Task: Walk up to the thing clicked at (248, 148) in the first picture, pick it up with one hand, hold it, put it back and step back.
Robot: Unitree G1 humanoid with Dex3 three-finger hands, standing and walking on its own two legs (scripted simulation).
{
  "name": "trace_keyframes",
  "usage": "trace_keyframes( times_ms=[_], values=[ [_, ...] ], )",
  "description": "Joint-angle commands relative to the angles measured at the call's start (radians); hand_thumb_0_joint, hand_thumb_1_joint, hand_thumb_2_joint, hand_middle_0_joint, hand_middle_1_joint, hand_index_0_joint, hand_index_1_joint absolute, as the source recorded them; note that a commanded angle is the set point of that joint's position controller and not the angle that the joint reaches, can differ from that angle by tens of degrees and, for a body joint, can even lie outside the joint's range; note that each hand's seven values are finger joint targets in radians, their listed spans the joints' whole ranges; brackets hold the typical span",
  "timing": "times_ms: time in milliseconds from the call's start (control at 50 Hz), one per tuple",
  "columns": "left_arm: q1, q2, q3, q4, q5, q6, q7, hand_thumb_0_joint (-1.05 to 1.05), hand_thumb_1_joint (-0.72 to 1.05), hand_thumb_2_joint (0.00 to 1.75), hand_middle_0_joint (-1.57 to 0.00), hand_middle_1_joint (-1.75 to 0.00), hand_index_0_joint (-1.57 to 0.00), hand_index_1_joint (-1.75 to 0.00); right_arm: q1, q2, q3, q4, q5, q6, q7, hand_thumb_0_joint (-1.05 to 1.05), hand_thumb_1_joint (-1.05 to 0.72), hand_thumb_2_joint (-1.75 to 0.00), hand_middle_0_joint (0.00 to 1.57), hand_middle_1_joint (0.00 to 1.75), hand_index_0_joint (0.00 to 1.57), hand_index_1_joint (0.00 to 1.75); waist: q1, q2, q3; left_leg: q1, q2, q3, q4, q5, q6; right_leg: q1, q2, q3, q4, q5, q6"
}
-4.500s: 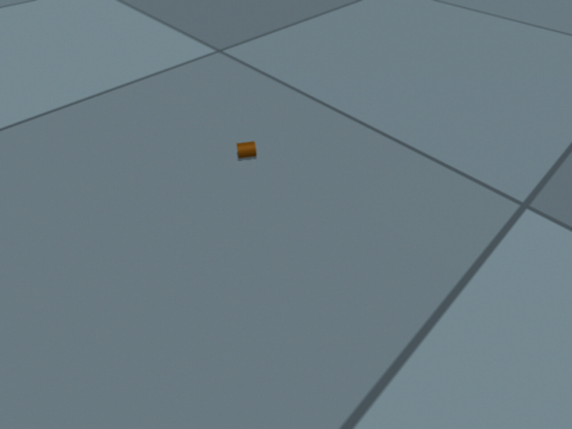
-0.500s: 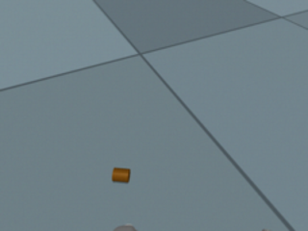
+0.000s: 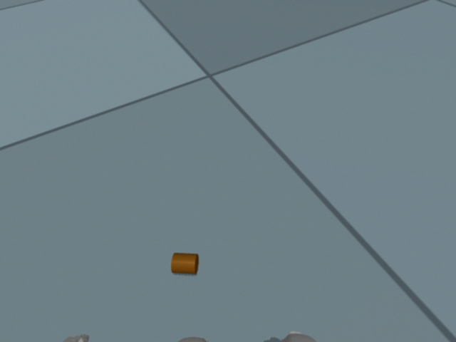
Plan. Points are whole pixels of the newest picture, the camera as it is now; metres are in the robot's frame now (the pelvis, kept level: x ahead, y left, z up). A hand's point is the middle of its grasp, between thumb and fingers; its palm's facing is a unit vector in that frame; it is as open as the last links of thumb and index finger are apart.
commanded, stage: walk up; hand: left
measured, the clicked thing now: (185, 263) +0.50 +0.26 -0.71
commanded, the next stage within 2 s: none
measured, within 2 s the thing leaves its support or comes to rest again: neither
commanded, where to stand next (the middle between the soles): +0.08 +0.03 m, yaw -1 degrees
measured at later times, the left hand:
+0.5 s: hand out of the picture +0.10 +0.27 -0.13, palm faces +0.00 -0.93 -0.36, open 7.3 cm
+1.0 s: hand out of the picture +0.12 +0.27 -0.12, palm faces -0.01 -0.93 -0.37, open 7.3 cm
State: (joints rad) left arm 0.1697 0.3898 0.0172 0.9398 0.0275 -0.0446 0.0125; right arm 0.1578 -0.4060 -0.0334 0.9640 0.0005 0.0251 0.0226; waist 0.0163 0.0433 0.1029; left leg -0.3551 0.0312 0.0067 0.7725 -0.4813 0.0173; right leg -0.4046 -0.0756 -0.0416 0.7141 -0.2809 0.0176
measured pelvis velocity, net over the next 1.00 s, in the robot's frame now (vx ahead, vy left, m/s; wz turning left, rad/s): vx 0.04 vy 0.01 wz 0.00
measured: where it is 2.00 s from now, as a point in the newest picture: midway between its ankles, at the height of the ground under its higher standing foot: outside the picture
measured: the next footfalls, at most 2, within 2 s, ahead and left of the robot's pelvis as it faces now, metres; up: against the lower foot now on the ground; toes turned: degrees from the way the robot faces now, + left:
left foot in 1.58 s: +0.16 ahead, +0.20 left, +0.00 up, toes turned +3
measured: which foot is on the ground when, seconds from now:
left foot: down 0.00-1.00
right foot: down 0.00-1.00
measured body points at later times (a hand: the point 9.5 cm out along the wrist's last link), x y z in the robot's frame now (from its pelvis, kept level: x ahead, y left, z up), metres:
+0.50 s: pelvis +0.02 +0.01 +0.03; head +0.03 +0.01 +0.48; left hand +0.10 +0.32 -0.10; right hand +0.12 -0.29 -0.10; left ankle +0.02 +0.14 -0.71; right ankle +0.06 -0.14 -0.71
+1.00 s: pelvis +0.04 +0.01 +0.03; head +0.05 +0.00 +0.48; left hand +0.12 +0.31 -0.09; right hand +0.11 -0.30 -0.11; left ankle +0.02 +0.14 -0.71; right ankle +0.06 -0.14 -0.71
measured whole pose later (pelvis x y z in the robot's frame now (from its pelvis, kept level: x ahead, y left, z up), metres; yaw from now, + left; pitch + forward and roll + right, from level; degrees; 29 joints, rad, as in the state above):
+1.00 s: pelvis +0.04 +0.01 +0.03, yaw +0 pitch -2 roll +0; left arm 0.07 0.35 0.01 1.16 0.01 -0.02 0.00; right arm 0.09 -0.36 -0.02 1.16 -0.01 0.02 0.02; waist 0.00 0.02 0.05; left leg -0.09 0.02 0.02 0.35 -0.22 -0.02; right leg -0.16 -0.06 -0.03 0.35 -0.15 0.04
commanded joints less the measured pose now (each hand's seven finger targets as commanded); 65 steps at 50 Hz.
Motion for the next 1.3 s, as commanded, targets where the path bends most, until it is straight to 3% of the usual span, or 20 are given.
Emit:
trace_keyframes(
  times_ms=[0, 20, 40, 60, 80, 120, 140, 160, 180, 220, 380, 460, 640, 780, 860, 1280],
  values=[
    [-0.047, 0.216, 0.049, -0.053, -0.021, 0.003, 0.008, 0.0, 0.9, 0.9, -0.2, -0.3, -0.2, -0.3, 0.081, -0.201, -0.056, 0.007, -0.022, -0.046, -0.027, 0.0, -0.9, -0.9, 0.2, 0.3, 0.2, 0.3, -0.039, -0.135, -0.193, 0.195, 0.035, -0.067, -0.328, 0.208, 0.02, 0.021, -0.126, 0.148, -0.083, 0.154, -0.104],
    [-0.052, 0.168, 0.035, -0.041, -0.035, 0.009, 0.005, 0.0, 0.9, 0.9, -0.2, -0.3, -0.2, -0.3, -0.002, -0.256, -0.061, -0.01, -0.024, -0.051, -0.025, 0.0, -0.9, -0.9, 0.2, 0.3, 0.2, 0.3, -0.006, 0.046, -0.158, 0.109, 0.173, -0.305, -0.393, 0.123, 0.074, -0.019, -0.008, 0.055, -0.034, -0.031, -0.04],
    [-0.062, 0.216, 0.049, -0.014, -0.028, 0.015, 0.013, 0.0, 0.9, 0.9, -0.2, -0.3, -0.2, -0.3, -0.067, -0.285, -0.062, -0.02, -0.012, -0.046, -0.019, 0.0, -0.9, -0.9, 0.2, 0.3, 0.2, 0.3, 0.001, 0.067, -0.11, -0.019, 0.232, -0.33, -0.415, 0.004, 0.142, 0.063, 0.029, 0.027, -0.009, -0.196, -0.041],
    [-0.05, 0.209, 0.044, 0.002, -0.024, 0.012, 0.008, 0.0, 0.9, 0.9, -0.2, -0.3, -0.2, -0.3, -0.095, -0.245, -0.047, -0.019, -0.012, -0.047, -0.016, 0.0, -0.9, -0.9, 0.2, 0.3, 0.2, 0.3, 0.022, 0.008, -0.095, -0.038, 0.201, -0.276, -0.388, 0.034, 0.137, 0.117, 0.03, 0.035, -0.054, -0.164, -0.038],
    [-0.042, 0.195, 0.041, 0.02, -0.025, 0.002, 0.005, 0.0, 0.9, 0.9, -0.2, -0.3, -0.2, -0.3, -0.104, -0.213, -0.029, -0.01, -0.009, -0.046, -0.015, 0.0, -0.9, -0.9, 0.2, 0.3, 0.2, 0.3, 0.033, -0.018, -0.098, -0.044, 0.149, -0.192, -0.349, 0.121, 0.097, 0.168, 0.015, 0.054, -0.148, -0.072, -0.044],
    [-0.047, 0.227, 0.046, 0.038, -0.025, -0.011, 0.005, 0.0, 0.9, 0.9, -0.2, -0.3, -0.2, -0.3, -0.093, -0.193, -0.018, 0.013, -0.007, -0.045, -0.014, 0.0, -0.9, -0.9, 0.2, 0.3, 0.2, 0.3, 0.016, -0.01, -0.113, -0.025, 0.068, -0.105, -0.29, 0.211, 0.032, 0.206, -0.056, 0.143, -0.237, 0.061, -0.065],
    [-0.06, 0.245, 0.044, 0.045, -0.023, -0.013, 0.005, 0.0, 0.9, 0.9, -0.2, -0.3, -0.2, -0.3, -0.077, -0.189, -0.015, 0.028, -0.005, -0.044, -0.013, 0.0, -0.9, -0.9, 0.2, 0.3, 0.2, 0.3, 0.002, -0.006, -0.128, 0.015, 0.06, -0.099, -0.293, 0.186, 0.025, 0.19, -0.085, 0.171, -0.263, 0.04, -0.077],
    [-0.095, 0.251, 0.041, 0.046, -0.023, -0.012, 0.004, 0.0, 0.9, 0.9, -0.2, -0.3, -0.2, -0.3, -0.047, -0.189, -0.016, 0.045, -0.007, -0.042, -0.013, 0.0, -0.9, -0.9, 0.2, 0.3, 0.2, 0.3, -0.018, -0.016, -0.13, 0.061, 0.06, -0.102, -0.32, 0.16, 0.027, 0.155, -0.09, 0.165, -0.255, 0.026, -0.08],
    [-0.114, 0.234, 0.034, 0.048, -0.026, -0.009, 0.002, 0.0, 0.9, 0.9, -0.2, -0.3, -0.2, -0.3, -0.041, -0.191, -0.017, 0.059, -0.01, -0.042, -0.013, 0.0, -0.9, -0.9, 0.2, 0.3, 0.2, 0.3, -0.019, -0.005, -0.129, 0.08, 0.077, -0.121, -0.354, 0.162, 0.032, 0.149, -0.068, 0.136, -0.239, 0.02, -0.068],
    [-0.11, 0.212, 0.026, 0.073, -0.03, -0.006, 0.002, 0.0, 0.9, 0.9, -0.2, -0.3, -0.2, -0.3, -0.092, -0.197, -0.016, 0.063, -0.008, -0.046, -0.013, 0.0, -0.9, -0.9, 0.2, 0.3, 0.2, 0.3, 0.005, 0.006, -0.12, 0.065, 0.111, -0.151, -0.394, 0.209, 0.043, 0.195, -0.024, 0.077, -0.242, 0.067, -0.049],
    [-0.139, 0.206, 0.021, 0.125, -0.031, -0.007, 0.0, 0.0, 0.9, 0.9, -0.2, -0.3, -0.2, -0.3, -0.106, -0.182, -0.018, 0.098, -0.004, -0.042, -0.018, 0.0, -0.9, -0.9, 0.2, 0.3, 0.2, 0.3, -0.01, -0.024, -0.146, 0.162, 0.091, -0.089, -0.415, 0.344, 0.021, 0.252, -0.061, 0.089, -0.316, 0.227, -0.041],
    [-0.151, 0.203, 0.019, 0.144, -0.026, -0.007, 0.0, 0.0, 0.9, 0.9, -0.2, -0.3, -0.2, -0.3, -0.125, -0.179, -0.024, 0.107, -0.003, -0.035, -0.016, 0.0, -0.9, -0.9, 0.2, 0.3, 0.2, 0.3, -0.015, -0.041, -0.133, 0.192, 0.084, -0.076, -0.433, 0.315, 0.018, 0.235, -0.073, 0.103, -0.366, 0.189, -0.037],
    [-0.166, 0.192, 0.025, 0.164, -0.02, -0.007, -0.001, 0.0, 0.9, 0.9, -0.2, -0.3, -0.2, -0.3, -0.134, -0.17, -0.024, 0.119, -0.002, -0.035, -0.015, 0.0, -0.9, -0.9, 0.2, 0.3, 0.2, 0.3, -0.015, -0.06, -0.159, 0.244, 0.091, -0.065, -0.462, 0.4, 0.008, 0.275, -0.075, 0.094, -0.388, 0.25, -0.025],
    [-0.159, 0.188, 0.026, 0.165, -0.016, -0.004, 0.0, 0.0, 0.9, 0.9, -0.2, -0.3, -0.2, -0.3, -0.142, -0.17, -0.027, 0.119, -0.006, -0.031, -0.014, 0.0, -0.9, -0.9, 0.2, 0.3, 0.2, 0.3, -0.012, -0.049, -0.13, 0.239, 0.088, -0.064, -0.483, 0.355, 0.006, 0.261, -0.069, 0.095, -0.417, 0.178, -0.021],
    [-0.165, 0.184, 0.031, 0.159, -0.016, -0.004, 0.0, 0.0, 0.9, 0.9, -0.2, -0.3, -0.2, -0.3, -0.123, -0.169, -0.028, 0.125, -0.007, -0.034, -0.016, 0.0, -0.9, -0.9, 0.2, 0.3, 0.2, 0.3, -0.016, -0.057, -0.157, 0.239, 0.088, -0.062, -0.486, 0.39, 0.003, 0.306, -0.073, 0.089, -0.401, 0.243, -0.024],
    [-0.156, 0.175, 0.034, 0.147, -0.015, 0.005, 0.003, 0.0, 0.9, 0.9, -0.2, -0.3, -0.2, -0.3, -0.109, -0.164, -0.029, 0.116, -0.007, -0.032, -0.021, 0.0, -0.9, -0.9, 0.2, 0.3, 0.2, 0.3, -0.015, -0.046, -0.133, 0.254, 0.085, -0.056, -0.486, 0.431, 0.003, 0.3, -0.064, 0.077, -0.399, 0.282, -0.017]
  ],
)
